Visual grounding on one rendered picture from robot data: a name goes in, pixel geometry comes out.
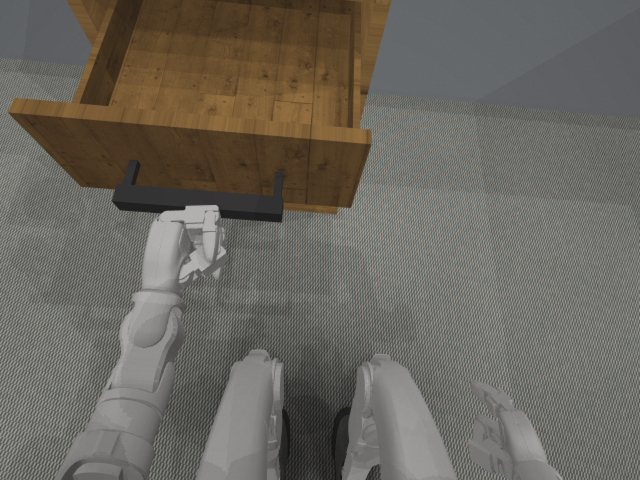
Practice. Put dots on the robot left shin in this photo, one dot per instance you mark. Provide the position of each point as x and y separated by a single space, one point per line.
275 431

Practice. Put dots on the left robot forearm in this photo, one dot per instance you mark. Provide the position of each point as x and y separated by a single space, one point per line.
117 443

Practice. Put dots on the right robot hand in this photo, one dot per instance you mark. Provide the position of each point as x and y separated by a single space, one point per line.
511 441

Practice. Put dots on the left robot hand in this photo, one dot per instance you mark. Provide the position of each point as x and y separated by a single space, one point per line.
168 245

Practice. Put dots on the robot left thigh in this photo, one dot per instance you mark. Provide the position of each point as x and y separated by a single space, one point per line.
237 446

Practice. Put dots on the drawer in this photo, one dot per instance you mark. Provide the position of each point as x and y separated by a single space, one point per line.
216 95

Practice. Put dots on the handle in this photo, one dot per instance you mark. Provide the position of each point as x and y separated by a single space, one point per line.
131 197

